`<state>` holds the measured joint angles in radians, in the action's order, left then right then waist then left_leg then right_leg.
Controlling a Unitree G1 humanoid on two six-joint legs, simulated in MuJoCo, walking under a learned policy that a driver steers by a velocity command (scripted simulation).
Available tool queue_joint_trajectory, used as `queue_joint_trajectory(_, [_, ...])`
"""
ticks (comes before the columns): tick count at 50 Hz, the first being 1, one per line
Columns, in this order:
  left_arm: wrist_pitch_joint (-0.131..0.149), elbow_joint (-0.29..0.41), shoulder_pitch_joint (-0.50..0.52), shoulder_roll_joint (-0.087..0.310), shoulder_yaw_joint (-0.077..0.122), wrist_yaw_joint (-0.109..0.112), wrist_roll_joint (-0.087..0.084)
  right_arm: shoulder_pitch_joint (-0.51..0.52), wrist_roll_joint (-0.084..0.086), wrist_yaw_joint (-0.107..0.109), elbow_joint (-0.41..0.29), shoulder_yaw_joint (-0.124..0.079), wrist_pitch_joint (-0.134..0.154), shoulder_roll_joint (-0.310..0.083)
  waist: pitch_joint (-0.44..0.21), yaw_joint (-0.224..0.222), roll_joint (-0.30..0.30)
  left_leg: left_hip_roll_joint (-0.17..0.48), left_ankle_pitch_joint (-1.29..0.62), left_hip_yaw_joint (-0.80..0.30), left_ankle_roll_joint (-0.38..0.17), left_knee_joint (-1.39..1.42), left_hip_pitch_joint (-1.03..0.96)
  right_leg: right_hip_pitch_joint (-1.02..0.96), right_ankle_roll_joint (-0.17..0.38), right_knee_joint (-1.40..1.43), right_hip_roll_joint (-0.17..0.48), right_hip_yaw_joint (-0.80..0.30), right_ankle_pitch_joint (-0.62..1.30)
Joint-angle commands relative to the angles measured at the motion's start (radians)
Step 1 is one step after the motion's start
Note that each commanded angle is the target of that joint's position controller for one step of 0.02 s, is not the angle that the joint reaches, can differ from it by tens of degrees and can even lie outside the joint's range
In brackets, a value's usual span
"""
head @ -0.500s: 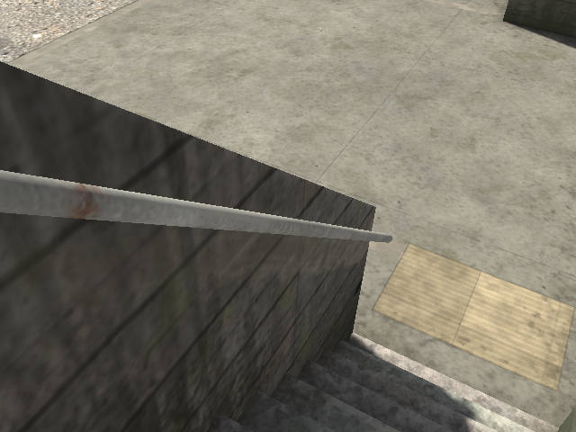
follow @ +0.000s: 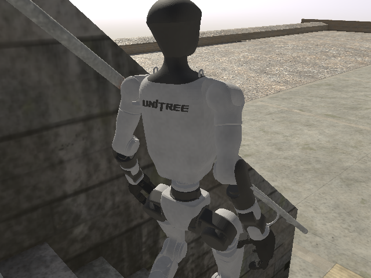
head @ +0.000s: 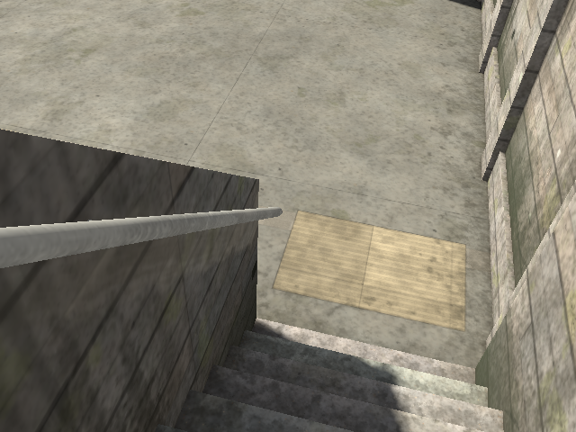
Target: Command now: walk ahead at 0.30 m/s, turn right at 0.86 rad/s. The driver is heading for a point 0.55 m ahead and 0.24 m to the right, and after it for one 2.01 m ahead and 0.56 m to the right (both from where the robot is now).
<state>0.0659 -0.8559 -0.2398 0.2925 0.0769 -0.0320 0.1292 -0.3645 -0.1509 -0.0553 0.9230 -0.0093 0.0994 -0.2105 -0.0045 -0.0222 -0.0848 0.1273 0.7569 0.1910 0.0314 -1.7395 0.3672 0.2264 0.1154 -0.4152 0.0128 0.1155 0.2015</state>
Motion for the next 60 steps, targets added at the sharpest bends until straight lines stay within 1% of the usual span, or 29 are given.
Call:
queue_joint_trajectory(1, [0.025,-0.145,-0.602,0.242,0.052,0.015,-0.058,0.132,0.029,-0.062,-0.224,-0.021,-0.034,-0.037,-0.290,-0.137,-0.153,-0.221,0.071,-0.204,0.083,-0.690,0.762,-0.973,0.351,-0.266,0.190,-0.433,1.040])
queue_joint_trajectory(3, [0.069,-0.097,-0.454,0.238,0.047,-0.013,-0.057,0.345,0.151,-0.028,-0.427,-0.018,-0.010,-0.092,-0.154,-0.151,0.090,-0.136,0.120,-0.364,0.122,-0.402,1.175,-0.840,0.402,-0.252,0.426,-0.708,0.906])
queue_joint_trajectory(4, [0.057,-0.062,-0.256,0.162,0.019,-0.030,-0.035,0.201,0.149,-0.019,-0.421,-0.013,-0.013,-0.109,-0.043,-0.019,0.049,-0.063,-0.047,-0.457,0.064,-0.266,1.190,-0.519,0.381,-0.204,0.460,-0.781,0.549])
queue_joint_trajectory(6, [0.032,-0.069,-0.185,-0.140,-0.077,-0.035,-0.026,0.122,0.039,0.025,-0.333,-0.001,-0.050,-0.101,0.038,0.086,0.153,0.027,-0.526,-0.397,0.020,0.110,0.904,0.059,0.229,-0.137,0.244,-0.573,0.308])
queue_joint_trajectory(8, [0.038,0.026,-0.058,-0.020,-0.069,-0.018,-0.040,0.101,0.055,-0.012,-0.332,0.057,-0.080,0.010,-0.019,0.131,0.087,-0.027,-0.936,-0.227,0.032,0.387,0.333,0.604,0.158,-0.126,0.009,-0.410,0.128])
queue_joint_trajectory(10, [0.067,0.036,-0.079,0.130,-0.047,0.008,-0.003,0.105,0.101,-0.038,-0.350,0.056,-0.068,-0.003,-0.047,0.147,0.067,-0.086,-1.074,-0.141,0.059,0.262,0.021,0.808,0.102,-0.207,-0.048,-0.395,0.056])
queue_joint_trajectory(13, [0.088,-0.159,-0.548,-0.047,-0.079,0.075,-0.024,0.391,0.021,-0.020,-0.456,0.024,-0.085,-0.080,0.016,-0.128,0.014,-0.068,-0.907,-0.346,0.049,0.638,0.765,-0.084,0.084,-0.502,0.050,-0.661,-0.170])
queue_joint_trajectory(15, [0.084,-0.202,-0.641,-0.089,-0.071,0.088,-0.047,0.441,0.042,-0.020,-0.488,0.019,-0.089,-0.020,0.052,-0.170,-0.072,-0.065,-0.928,-0.385,0.030,0.756,0.936,-0.249,0.146,-0.556,0.069,-0.824,-0.094])
queue_joint_trajectory(16, [0.060,-0.134,-0.522,-0.136,-0.079,0.091,-0.065,0.412,0.048,-0.046,-0.435,0.039,-0.102,-0.019,0.084,-0.190,0.075,-0.013,-1.346,-0.422,-0.013,1.271,0.685,-0.058,0.097,-0.553,0.023,-0.713,-0.442])
queue_joint_trajectory(18, [0.020,-0.032,-0.272,0.060,-0.055,0.034,-0.010,0.247,0.067,-0.064,-0.397,0.027,-0.095,0.004,0.072,-0.018,-0.046,-0.066,-1.479,-0.290,-0.037,1.057,-0.068,0.683,0.126,-0.497,-0.023,-0.689,-0.702])
queue_joint_trajectory(22, [-0.002,0.019,-0.305,0.092,-0.076,0.017,-0.082,0.072,0.119,-0.044,-0.335,-0.011,-0.085,-0.068,0.031,-0.011,0.044,-0.089,-1.454,-0.242,-0.029,1.655,-0.455,0.554,0.007,-0.797,-0.153,-0.661,-0.554])
queue_joint_trajectory(24, [-0.021,0.087,-0.330,0.073,-0.103,-0.056,-0.067,-0.261,0.061,-0.026,-0.217,-0.071,-0.054,-0.193,-0.085,0.138,0.182,0.076,-1.443,-0.214,-0.206,1.440,-0.874,0.838,-0.111,-1.237,-0.220,-0.537,-0.553])
queue_joint_trajectory(25, [-0.013,0.114,-0.560,-0.056,-0.109,-0.081,-0.103,-0.146,0.056,-0.053,-0.268,-0.104,-0.031,-0.312,-0.332,-0.047,0.475,0.285,-2.098,-0.214,-0.423,0.943,-1.060,1.115,-0.137,-1.714,-0.285,-0.303,-1.185])
queue_joint_trajectory(27, [-0.057,0.262,-0.418,0.002,-0.105,-0.051,-0.093,-0.067,0.088,-0.070,-0.273,-0.111,-0.023,-0.302,-0.290,-0.024,0.267,0.439,-1.455,-0.525,-0.483,1.157,-0.700,1.240,-0.160,-1.924,-0.181,-0.280,-1.055])
queue_joint_trajectory(29, [-0.051,0.278,-0.364,-0.061,-0.135,-0.008,-0.071,0.069,0.137,-0.018,-0.289,-0.105,-0.038,-0.293,-0.048,-0.079,0.087,0.356,-0.665,-0.418,-0.355,1.381,-0.222,1.146,-0.185,-1.814,-0.049,-0.182,-0.768])
queue_joint_trajectory(31, [-0.093,0.254,-0.458,-0.147,-0.150,-0.019,-0.078,0.064,0.105,0.050,-0.269,-0.085,-0.008,-0.233,0.067,-0.139,0.121,0.280,-0.570,-0.258,-0.235,1.509,0.186,0.779,-0.177,-1.922,-0.013,-0.093,-0.687])
queue_joint_trajectory(33, [-0.090,0.282,-0.379,-0.092,-0.127,-0.040,-0.085,0.121,0.086,0.084,-0.319,-0.095,0.024,-0.292,0.097,-0.125,0.124,0.228,-0.528,-0.178,-0.209,1.566,0.319,0.638,-0.184,-2.047,-0.062,-0.028,-0.733])
queue_joint_trajectory(40, [-0.055,0.435,-0.082,-0.015,-0.108,-0.073,-0.087,-0.130,0.083,0.075,-0.264,-0.140,0.010,-0.458,0.065,0.063,0.230,0.317,-0.184,-0.175,-0.213,1.612,-0.165,0.847,-0.131,-1.513,-0.073,0.062,-1.151])
queue_joint_trajectory(42, [-0.060,0.415,-0.141,0.005,-0.089,-0.077,-0.087,-0.158,0.074,0.074,-0.264,-0.142,-0.015,-0.441,0.029,0.025,0.276,0.374,-0.077,-0.194,-0.179,1.686,-0.144,0.748,-0.065,-1.455,-0.145,0.080,-1.284])
queue_joint_trajectory(45, [-0.029,0.350,-0.196,0.036,-0.066,-0.102,-0.060,0.159,0.132,0.052,-0.400,-0.122,-0.052,-0.418,0.038,-0.077,0.324,0.340,-0.060,-0.112,-0.121,1.781,-0.066,0.560,0.004,-1.083,-0.234,0.109,-1.257])
queue_joint_trajectory(46, [-0.014,0.326,-0.193,0.058,-0.045,-0.108,-0.064,0.194,0.117,0.058,-0.418,-0.101,-0.066,-0.366,0.004,-0.077,0.192,0.286,-0.083,-0.059,-0.118,1.675,-0.032,0.468,0.066,-0.897,-0.279,0.078,-1.178])
queue_joint_trajectory(47, [-0.004,0.312,-0.166,0.101,-0.023,-0.086,-0.078,0.170,0.077,0.045,-0.411,-0.060,-0.076,-0.259,-0.053,-0.090,-0.012,0.239,-0.148,-0.075,-0.101,1.342,0.246,0.274,0.214,-0.780,-0.187,-0.309,-1.186])
queue_joint_trajectory(48, [0.022,0.287,-0.306,0.132,-0.032,-0.049,-0.044,0.287,0.049,0.026,-0.410,-0.010,-0.087,-0.167,-0.059,-0.260,-0.207,0.051,-0.224,-0.161,0.034,0.775,0.648,0.143,0.413,-0.463,0.060,-1.101,-1.523])
queue_joint_trajectory(49, [0.052,0.307,-0.373,0.091,-0.062,-0.031,-0.031,0.326,0.064,0.021,-0.450,0.022,-0.083,-0.141,-0.059,-0.307,-0.020,-0.029,-0.245,-0.533,0.049,0.723,0.903,-0.037,0.371,-0.318,0.080,-1.405,-1.543])
queue_joint_trajectory(50, [0.067,0.333,-0.357,0.095,-0.054,-0.036,-0.040,0.325,0.097,0.028,-0.447,0.011,-0.066,-0.177,0.123,-0.294,-0.037,-0.087,-0.279,-0.692,0.035,0.690,1.004,-0.008,0.298,-0.228,0.097,-1.363,-1.505])
queue_joint_trajectory(51, [-0.090,0.314,-0.279,0.206,-0.013,0.057,-0.104,0.474,0.152,0.032,-0.540,-0.076,-0.080,-0.290,0.138,-0.161,0.115,-0.043,-0.345,-0.529,0.019,0.671,1.052,-0.053,0.296,-0.038,0.200,-1.372,-1.465])
queue_joint_trajectory(52, [-0.127,0.312,-0.252,0.175,-0.028,0.083,-0.084,0.448,0.140,0.033,-0.523,-0.076,-0.094,-0.321,0.211,-0.134,0.177,-0.023,-0.450,-0.510,0.027,0.632,0.895,0.117,0.268,-0.076,0.167,-1.309,-1.359])
queue_joint_trajectory(55, [-0.111,0.293,-0.071,0.135,-0.044,0.051,-0.111,0.189,0.156,0.043,-0.404,-0.052,-0.130,-0.233,0.163,0.069,0.085,-0.083,-0.869,-0.348,0.064,0.348,0.375,0.581,0.120,-0.204,0.101,-0.818,-1.146])
queue_joint_trajectory(60, [-0.075,0.208,-0.191,0.172,-0.026,0.056,-0.166,0.164,0.157,0.008,-0.359,-0.010,-0.121,-0.119,0.077,0.072,0.005,-0.123,-1.177,-0.216,0.037,0.490,0.275,0.387,0.028,-0.353,0.029,-0.468,-0.765])
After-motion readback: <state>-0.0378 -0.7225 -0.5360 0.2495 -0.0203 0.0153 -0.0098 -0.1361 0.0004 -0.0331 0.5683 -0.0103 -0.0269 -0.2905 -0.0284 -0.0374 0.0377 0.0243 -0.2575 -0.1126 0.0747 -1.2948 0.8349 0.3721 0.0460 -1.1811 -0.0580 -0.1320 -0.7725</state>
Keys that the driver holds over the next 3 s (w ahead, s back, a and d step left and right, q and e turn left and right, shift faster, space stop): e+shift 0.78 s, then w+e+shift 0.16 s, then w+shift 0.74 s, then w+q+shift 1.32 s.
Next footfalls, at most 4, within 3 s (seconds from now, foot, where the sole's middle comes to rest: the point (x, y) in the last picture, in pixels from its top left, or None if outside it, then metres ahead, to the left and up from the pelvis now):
0.48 left None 0.36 0.14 -1.02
0.92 right None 0.13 0.12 -0.81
1.58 left None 0.55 0.12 -1.23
1.90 right None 0.52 -0.41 -1.23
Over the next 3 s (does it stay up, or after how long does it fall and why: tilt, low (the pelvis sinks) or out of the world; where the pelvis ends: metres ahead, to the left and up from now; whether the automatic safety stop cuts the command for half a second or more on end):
stays up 1.22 -0.53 -1.15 its command is cut before an obstacle after 1.8 s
